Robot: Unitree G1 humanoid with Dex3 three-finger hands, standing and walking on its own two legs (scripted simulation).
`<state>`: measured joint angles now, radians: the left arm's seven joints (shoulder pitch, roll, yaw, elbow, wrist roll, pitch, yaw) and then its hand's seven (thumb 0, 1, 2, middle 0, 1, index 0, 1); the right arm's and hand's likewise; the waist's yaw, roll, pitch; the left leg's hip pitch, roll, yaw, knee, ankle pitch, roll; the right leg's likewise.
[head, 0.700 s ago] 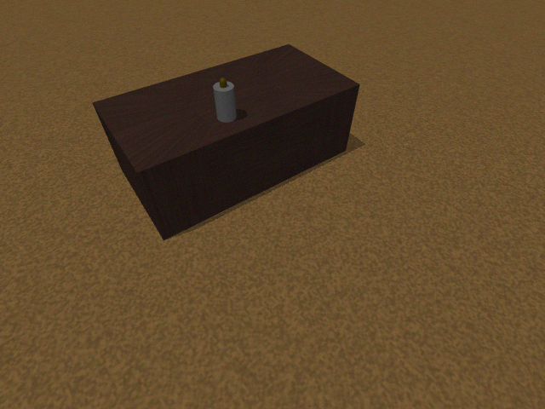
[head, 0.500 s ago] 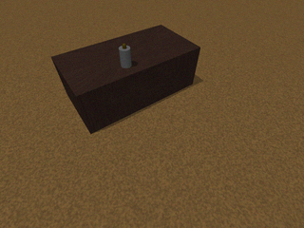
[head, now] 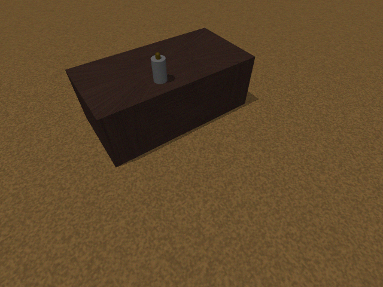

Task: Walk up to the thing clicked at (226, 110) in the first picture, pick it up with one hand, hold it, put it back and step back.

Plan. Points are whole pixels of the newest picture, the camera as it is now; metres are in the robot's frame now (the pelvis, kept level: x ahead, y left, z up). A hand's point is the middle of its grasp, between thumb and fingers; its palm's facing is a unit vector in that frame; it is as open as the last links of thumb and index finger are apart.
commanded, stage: stand
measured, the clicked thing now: (159, 66) +1.32 +0.20 -0.27
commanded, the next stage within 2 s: walk up in 0.42 s
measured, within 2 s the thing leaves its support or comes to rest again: neither
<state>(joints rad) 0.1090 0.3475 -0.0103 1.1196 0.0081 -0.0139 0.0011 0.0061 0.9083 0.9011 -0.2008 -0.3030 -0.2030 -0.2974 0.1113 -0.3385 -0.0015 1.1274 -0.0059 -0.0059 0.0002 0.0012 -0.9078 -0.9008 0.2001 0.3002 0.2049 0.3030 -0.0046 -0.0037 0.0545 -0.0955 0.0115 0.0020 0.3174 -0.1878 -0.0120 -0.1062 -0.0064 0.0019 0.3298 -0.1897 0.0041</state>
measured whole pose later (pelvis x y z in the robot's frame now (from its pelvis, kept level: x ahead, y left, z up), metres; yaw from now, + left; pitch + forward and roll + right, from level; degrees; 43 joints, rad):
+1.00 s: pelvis +0.15 +0.15 -0.01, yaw +8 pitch -4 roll -1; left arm 0.25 0.45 0.05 0.94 -0.01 -0.05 -0.03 0.01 0.91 0.90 -0.20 -0.30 -0.20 -0.30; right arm 0.31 -0.34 -0.07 0.90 -0.01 -0.03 0.07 0.00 -0.91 -0.90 0.20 0.30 0.21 0.30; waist -0.04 -0.05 0.08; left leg -0.21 0.00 0.04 0.51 -0.24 0.03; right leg -0.45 -0.06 0.04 1.09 -0.32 -0.04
